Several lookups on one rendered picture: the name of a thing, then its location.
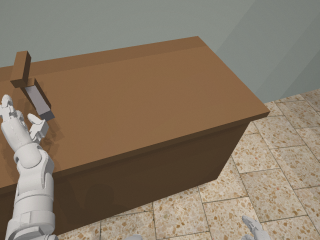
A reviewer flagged counter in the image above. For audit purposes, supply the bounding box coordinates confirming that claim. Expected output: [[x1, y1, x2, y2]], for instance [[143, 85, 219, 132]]
[[0, 36, 271, 240]]

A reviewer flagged robot right hand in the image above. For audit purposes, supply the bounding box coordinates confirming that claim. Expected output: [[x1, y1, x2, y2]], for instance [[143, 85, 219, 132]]
[[241, 215, 272, 240]]

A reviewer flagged tap lever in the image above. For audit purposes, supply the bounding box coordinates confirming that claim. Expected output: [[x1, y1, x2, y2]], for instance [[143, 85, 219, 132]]
[[25, 85, 55, 122]]

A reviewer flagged left robot forearm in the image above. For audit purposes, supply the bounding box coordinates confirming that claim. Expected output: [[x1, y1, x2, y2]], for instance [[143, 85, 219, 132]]
[[5, 143, 56, 240]]

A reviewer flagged robot left hand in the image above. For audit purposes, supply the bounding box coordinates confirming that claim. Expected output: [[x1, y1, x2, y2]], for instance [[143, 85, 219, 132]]
[[0, 94, 49, 153]]

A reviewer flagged robot left shin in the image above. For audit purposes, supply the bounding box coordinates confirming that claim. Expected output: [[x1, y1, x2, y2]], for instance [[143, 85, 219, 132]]
[[133, 234, 143, 239]]

